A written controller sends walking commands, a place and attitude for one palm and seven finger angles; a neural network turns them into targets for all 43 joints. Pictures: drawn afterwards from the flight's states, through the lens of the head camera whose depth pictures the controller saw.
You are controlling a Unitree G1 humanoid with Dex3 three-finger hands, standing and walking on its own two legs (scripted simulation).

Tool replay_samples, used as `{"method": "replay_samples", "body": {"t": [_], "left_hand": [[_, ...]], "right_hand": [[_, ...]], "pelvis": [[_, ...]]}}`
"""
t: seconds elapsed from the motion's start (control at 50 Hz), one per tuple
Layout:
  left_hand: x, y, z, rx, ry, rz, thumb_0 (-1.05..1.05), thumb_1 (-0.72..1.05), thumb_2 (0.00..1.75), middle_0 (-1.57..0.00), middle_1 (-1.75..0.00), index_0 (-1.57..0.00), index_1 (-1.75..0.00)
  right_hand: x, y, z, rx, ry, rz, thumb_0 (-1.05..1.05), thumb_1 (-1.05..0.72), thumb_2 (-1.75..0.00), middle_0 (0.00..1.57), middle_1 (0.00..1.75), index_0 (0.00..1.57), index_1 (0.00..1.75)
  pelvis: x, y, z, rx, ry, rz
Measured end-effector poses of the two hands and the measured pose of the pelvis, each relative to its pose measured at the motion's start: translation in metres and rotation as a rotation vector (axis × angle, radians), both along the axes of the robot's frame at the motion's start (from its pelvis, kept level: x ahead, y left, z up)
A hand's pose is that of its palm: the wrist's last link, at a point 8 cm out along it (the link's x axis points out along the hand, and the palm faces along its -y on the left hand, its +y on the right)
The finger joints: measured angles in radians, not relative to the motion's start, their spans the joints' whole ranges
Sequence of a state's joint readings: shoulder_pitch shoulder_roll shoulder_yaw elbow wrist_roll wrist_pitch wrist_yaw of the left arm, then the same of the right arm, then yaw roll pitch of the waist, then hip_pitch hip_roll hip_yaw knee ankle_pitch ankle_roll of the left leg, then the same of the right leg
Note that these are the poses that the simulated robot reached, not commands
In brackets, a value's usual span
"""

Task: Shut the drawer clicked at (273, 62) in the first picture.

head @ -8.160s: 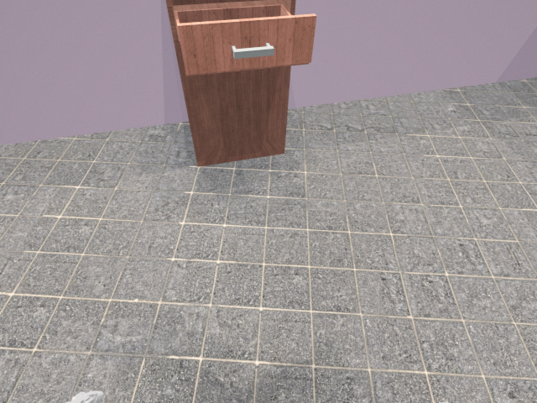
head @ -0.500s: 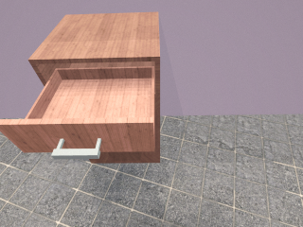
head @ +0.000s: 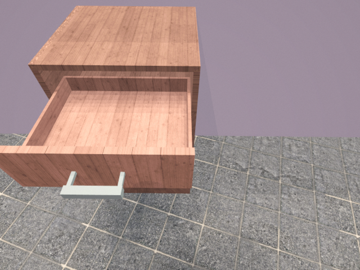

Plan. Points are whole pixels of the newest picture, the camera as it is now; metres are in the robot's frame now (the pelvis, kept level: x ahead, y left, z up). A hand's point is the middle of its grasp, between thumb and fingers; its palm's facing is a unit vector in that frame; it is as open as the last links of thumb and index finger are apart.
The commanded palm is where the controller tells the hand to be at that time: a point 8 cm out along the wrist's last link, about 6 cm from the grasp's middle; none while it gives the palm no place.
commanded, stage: come to a stop and stand still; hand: left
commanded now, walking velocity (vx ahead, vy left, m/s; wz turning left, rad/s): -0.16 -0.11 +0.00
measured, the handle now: (95, 184) +0.30 +0.22 +0.01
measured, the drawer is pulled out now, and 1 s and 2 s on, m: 0.30 0.30 0.30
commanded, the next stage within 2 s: look again from close up in 1.02 s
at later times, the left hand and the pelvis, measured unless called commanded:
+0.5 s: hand out of the picture +0.05 +0.18 -0.16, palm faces +0.02 -0.97 -0.25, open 7.3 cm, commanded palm none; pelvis +0.00 +0.00 +0.01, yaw +0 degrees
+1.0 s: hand out of the picture -0.01 +0.21 -0.16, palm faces +0.00 -0.98 -0.22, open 7.4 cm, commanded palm none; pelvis +0.00 +0.03 +0.01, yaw -1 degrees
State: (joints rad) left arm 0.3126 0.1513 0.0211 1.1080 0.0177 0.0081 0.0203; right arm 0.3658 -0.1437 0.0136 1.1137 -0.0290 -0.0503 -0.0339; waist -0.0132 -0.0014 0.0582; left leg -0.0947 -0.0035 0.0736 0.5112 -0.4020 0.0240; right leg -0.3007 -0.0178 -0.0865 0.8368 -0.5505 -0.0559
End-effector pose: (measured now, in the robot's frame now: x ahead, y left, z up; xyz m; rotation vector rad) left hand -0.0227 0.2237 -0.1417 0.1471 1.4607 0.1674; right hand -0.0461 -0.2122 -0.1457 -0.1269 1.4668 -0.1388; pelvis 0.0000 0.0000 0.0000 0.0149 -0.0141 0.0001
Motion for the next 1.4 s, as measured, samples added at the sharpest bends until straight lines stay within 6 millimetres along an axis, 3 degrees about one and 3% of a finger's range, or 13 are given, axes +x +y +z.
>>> {"method": "replay_samples", "body": {"t": [0.08,0.14,0.3,0.42,0.58,0.72,0.9,1.08,1.4], "left_hand": [[0.046,0.001,0.001,0.035,-0.118,0.000,0.01,0.91,0.90,-0.20,-0.29,-0.20,-0.30],[0.067,0.000,0.006,0.055,-0.174,-0.001,0.01,0.91,0.90,-0.20,-0.29,-0.20,-0.30],[0.087,0.000,0.011,0.052,-0.184,-0.015,0.00,0.93,0.90,-0.20,-0.29,-0.20,-0.30],[0.079,0.001,0.018,0.058,-0.181,-0.033,0.00,0.93,0.90,-0.20,-0.29,-0.20,-0.30],[0.045,0.014,0.008,0.039,-0.172,-0.057,0.00,0.91,0.90,-0.20,-0.29,-0.20,-0.30],[0.030,0.032,0.009,0.032,-0.160,-0.042,0.01,0.90,0.90,-0.20,-0.29,-0.20,-0.30],[0.013,0.039,0.013,0.031,-0.093,-0.040,0.00,0.90,0.90,-0.20,-0.29,-0.20,-0.30],[0.017,0.030,0.008,0.001,-0.064,-0.039,0.00,0.90,0.90,-0.20,-0.29,-0.20,-0.30],[0.034,0.024,0.006,-0.008,-0.080,-0.040,0.01,0.91,0.90,-0.20,-0.29,-0.20,-0.30]], "right_hand": [[-0.006,0.006,-0.009,0.040,0.074,0.001,0.00,-0.91,-0.90,0.20,0.30,0.20,0.30],[0.004,0.007,-0.014,0.052,0.091,-0.007,0.00,-0.91,-0.90,0.20,0.30,0.20,0.30],[0.060,0.002,-0.004,0.021,-0.057,-0.001,0.01,-0.92,-0.90,0.20,0.30,0.20,0.30],[0.076,-0.014,0.003,-0.005,-0.115,0.006,0.02,-0.93,-0.90,0.20,0.30,0.20,0.30],[0.096,-0.018,0.010,-0.043,-0.271,0.009,0.01,-0.92,-0.90,0.20,0.30,0.20,0.30],[0.075,0.007,0.010,-0.020,-0.244,0.035,0.00,-0.91,-0.90,0.20,0.30,0.20,0.30],[0.039,0.022,0.007,0.003,-0.126,0.009,0.00,-0.92,-0.90,0.20,0.30,0.20,0.30],[0.027,0.032,0.006,0.012,-0.064,-0.019,0.00,-0.91,-0.90,0.20,0.30,0.20,0.30],[0.045,0.032,0.008,0.002,-0.086,-0.028,0.00,-0.91,-0.90,0.20,0.30,0.20,0.30]], "pelvis": [[0.012,-0.006,-0.006,0.017,-0.007,0.020],[0.018,-0.008,-0.005,0.000,-0.010,0.046],[0.020,-0.007,0.004,0.011,-0.011,0.018],[0.015,-0.006,0.010,0.007,0.002,0.007],[-0.005,0.009,0.001,-0.021,-0.013,0.006],[-0.010,0.024,0.003,-0.012,-0.015,-0.004],[-0.007,0.032,0.008,-0.005,0.001,-0.012],[0.002,0.033,0.009,-0.006,-0.004,-0.016],[0.012,0.032,0.010,-0.007,-0.013,-0.023]]}}
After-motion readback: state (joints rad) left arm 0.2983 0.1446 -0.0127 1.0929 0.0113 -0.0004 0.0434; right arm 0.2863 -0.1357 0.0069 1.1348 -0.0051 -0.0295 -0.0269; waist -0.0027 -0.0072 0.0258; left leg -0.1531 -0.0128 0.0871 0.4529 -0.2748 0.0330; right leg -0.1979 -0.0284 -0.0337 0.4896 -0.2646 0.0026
